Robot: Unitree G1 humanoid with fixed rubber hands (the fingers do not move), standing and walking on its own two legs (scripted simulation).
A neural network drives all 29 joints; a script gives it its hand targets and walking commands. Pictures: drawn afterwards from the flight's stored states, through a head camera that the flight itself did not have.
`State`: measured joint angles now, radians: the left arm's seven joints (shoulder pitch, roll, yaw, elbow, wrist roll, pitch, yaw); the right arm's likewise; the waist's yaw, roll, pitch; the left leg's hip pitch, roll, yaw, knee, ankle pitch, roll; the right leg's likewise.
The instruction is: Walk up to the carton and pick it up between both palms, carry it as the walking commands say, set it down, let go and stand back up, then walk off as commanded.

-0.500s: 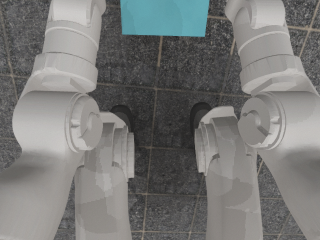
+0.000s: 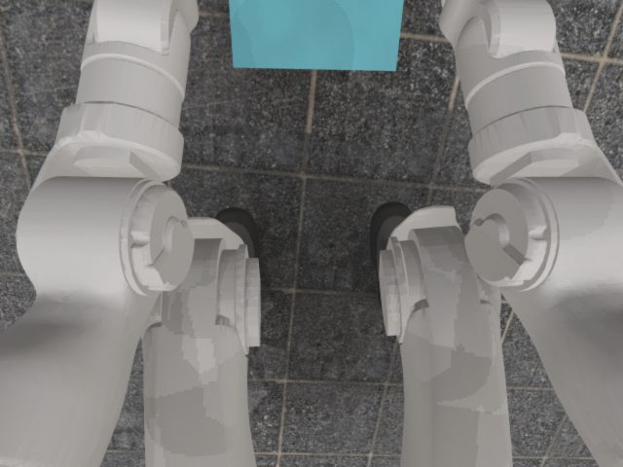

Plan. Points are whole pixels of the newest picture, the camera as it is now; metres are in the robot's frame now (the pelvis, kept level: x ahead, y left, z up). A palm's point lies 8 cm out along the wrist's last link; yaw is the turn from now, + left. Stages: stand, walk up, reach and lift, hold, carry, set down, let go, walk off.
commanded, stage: set down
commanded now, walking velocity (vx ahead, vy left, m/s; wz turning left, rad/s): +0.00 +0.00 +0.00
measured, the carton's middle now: out of the picture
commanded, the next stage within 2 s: none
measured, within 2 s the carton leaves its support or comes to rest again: neither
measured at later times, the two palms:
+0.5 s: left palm out of the picture +0.55 +0.13 -0.21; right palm out of the picture +0.54 -0.12 -0.22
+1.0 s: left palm out of the picture +0.54 +0.16 -0.22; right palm out of the picture +0.54 -0.15 -0.22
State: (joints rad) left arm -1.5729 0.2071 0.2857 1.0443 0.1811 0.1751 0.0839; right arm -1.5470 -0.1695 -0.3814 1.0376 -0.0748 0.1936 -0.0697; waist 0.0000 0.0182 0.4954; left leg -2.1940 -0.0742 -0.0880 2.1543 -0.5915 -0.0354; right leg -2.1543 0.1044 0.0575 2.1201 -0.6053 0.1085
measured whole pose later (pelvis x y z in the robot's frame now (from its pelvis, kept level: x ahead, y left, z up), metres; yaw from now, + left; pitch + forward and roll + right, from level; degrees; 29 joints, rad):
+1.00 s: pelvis +0.00 +0.00 +0.00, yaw +0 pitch +35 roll -4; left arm -1.57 0.28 0.28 1.14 0.04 0.06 0.11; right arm -1.52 -0.27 -0.26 1.11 0.09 0.07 -0.14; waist 0.00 0.01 0.52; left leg -2.18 -0.07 -0.08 2.17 -0.59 -0.04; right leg -2.14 0.10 0.06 2.14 -0.60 0.11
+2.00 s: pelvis -0.01 -0.01 +0.16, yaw +1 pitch +25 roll -2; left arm -1.47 0.29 0.21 0.75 -0.02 0.40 0.15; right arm -1.39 -0.24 -0.20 0.65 0.15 0.38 -0.23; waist 0.00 0.01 0.52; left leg -1.59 -0.04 -0.09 1.65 -0.50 -0.04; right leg -1.56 0.08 0.06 1.62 -0.50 0.07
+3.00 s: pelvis +0.05 -0.01 +0.33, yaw +3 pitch +12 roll -1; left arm -0.29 0.24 0.15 0.52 -0.02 0.17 -0.03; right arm -0.18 -0.14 -0.12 0.45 0.00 0.21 0.00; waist 0.00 0.01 0.13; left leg -0.75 -0.02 -0.10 0.88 -0.34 -0.04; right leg -0.73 0.04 0.06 0.87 -0.34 0.02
